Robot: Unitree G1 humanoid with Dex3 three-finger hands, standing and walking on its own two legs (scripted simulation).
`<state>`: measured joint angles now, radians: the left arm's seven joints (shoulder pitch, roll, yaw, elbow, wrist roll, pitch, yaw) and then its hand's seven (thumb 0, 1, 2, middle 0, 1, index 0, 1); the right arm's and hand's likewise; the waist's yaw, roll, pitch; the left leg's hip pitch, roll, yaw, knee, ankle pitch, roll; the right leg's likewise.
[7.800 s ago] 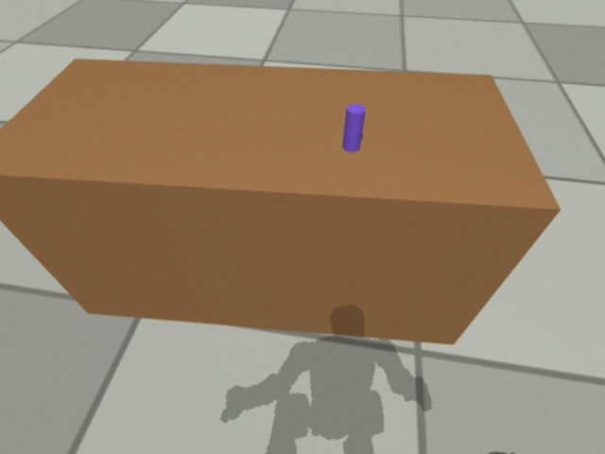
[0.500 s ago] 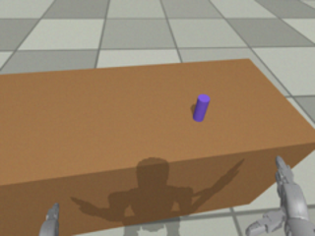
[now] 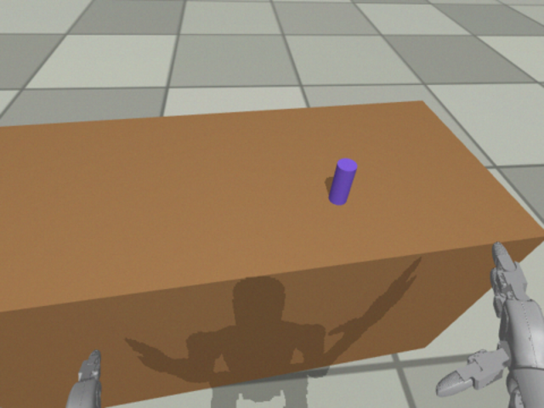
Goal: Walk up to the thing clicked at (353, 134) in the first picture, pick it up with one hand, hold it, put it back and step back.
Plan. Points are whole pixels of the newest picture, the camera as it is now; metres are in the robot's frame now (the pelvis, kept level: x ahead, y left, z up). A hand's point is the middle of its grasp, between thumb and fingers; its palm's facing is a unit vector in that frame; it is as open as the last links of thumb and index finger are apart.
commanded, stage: rise first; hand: right
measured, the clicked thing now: (342, 182) +0.55 -0.20 -0.03
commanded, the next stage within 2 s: go down in 0.22 s
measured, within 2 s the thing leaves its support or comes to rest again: neither
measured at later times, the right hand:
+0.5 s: hand (470, 326) +0.19 -0.26 +0.06, palm faces +0.33 +0.87 -0.38, open 17.5 cm
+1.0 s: hand (471, 228) +0.32 -0.32 +0.09, palm faces +0.11 +0.99 -0.02, open 17.6 cm
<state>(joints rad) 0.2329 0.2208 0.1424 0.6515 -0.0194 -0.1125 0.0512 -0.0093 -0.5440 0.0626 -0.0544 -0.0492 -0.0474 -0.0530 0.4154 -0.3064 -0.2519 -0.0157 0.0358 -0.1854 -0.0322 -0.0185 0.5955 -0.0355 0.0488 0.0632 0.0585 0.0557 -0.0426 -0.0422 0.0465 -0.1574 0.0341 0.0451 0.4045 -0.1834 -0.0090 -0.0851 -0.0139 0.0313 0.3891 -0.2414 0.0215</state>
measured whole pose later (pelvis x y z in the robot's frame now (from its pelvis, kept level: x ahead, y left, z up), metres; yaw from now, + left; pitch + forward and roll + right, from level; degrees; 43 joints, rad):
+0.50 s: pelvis +0.00 +0.00 +0.00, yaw -1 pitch -3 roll +0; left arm 0.20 0.21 0.16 0.68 0.00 -0.13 0.05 -0.01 -0.54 0.06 -0.06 -0.05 -0.05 -0.06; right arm 0.43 -0.28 -0.30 0.01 0.03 -0.28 0.00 -0.02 0.54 -0.04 0.06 0.06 0.06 0.05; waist -0.03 -0.03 0.02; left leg -0.18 0.04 0.06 0.43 -0.20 -0.01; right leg -0.11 -0.01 0.04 0.41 -0.25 0.02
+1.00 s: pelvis +0.00 -0.01 -0.01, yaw +0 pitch +3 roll +0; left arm 0.16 0.24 0.02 0.79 -0.06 -0.17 0.15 -0.01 -0.53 0.04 -0.06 -0.05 -0.05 -0.05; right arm -0.26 -0.56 -0.50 0.75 0.33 -0.23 0.52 -0.02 0.56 -0.02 0.05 0.05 0.06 0.05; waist 0.04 0.01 -0.04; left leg -0.34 0.04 0.04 0.50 -0.22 -0.02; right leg -0.28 -0.01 0.03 0.52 -0.30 0.01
